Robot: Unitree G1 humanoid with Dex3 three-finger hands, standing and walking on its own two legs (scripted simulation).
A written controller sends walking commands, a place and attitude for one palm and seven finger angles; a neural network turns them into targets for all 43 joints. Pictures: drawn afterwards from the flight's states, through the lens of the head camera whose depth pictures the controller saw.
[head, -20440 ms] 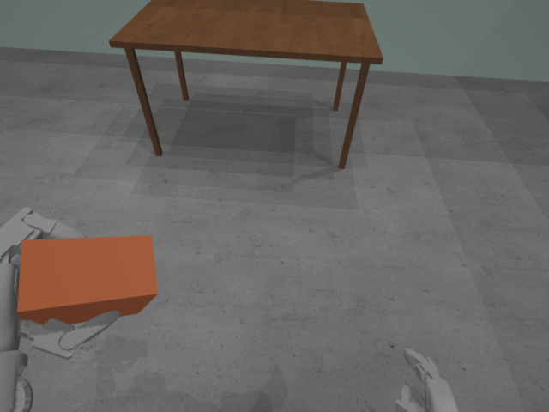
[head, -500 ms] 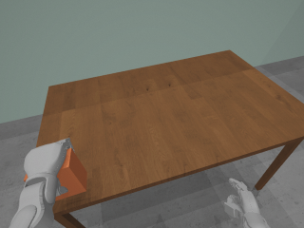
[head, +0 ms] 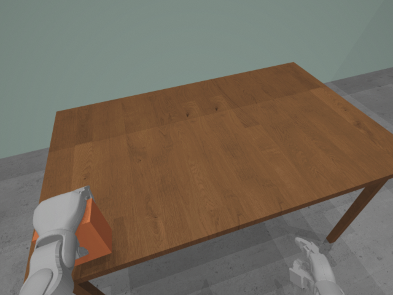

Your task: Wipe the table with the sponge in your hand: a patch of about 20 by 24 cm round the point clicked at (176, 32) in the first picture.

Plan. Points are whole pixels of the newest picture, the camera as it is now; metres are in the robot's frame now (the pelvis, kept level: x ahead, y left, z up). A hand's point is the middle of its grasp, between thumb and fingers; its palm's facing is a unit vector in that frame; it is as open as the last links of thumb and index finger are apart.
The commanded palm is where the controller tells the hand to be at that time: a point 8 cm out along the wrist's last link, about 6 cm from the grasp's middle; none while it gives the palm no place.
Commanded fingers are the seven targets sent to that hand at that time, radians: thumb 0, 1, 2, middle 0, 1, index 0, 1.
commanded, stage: move the sponge above the wiping area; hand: left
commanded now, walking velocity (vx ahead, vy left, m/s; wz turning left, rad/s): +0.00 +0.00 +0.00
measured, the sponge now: (80, 239) +0.21 +0.30 -0.01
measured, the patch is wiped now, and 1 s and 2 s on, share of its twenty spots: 0.00 0.00 0.00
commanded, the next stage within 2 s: none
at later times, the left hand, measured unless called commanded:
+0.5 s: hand (78, 235) +0.21 +0.29 +0.01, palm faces -0.10 -0.11 -0.99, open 10.7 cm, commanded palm +0.20 +0.29 +0.07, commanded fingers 0.00 0.10 1.30 -1.20 -1.60 -1.20 -1.60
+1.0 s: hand (82, 233) +0.22 +0.29 +0.00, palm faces -0.12 -0.13 -0.98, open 10.7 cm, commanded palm +0.20 +0.28 +0.08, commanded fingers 0.00 0.10 1.30 -1.20 -1.60 -1.20 -1.60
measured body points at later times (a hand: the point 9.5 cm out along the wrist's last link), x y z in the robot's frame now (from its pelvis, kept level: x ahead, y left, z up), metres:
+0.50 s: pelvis +0.00 -0.01 +0.00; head -0.01 -0.04 +0.45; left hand +0.21 +0.30 +0.06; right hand +0.23 -0.22 -0.09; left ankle +0.00 +0.10 -0.74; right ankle +0.00 -0.11 -0.74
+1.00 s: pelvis +0.00 +0.00 +0.00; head +0.00 -0.03 +0.45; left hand +0.22 +0.30 +0.05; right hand +0.22 -0.23 -0.10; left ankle +0.00 +0.10 -0.74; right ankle +0.00 -0.11 -0.74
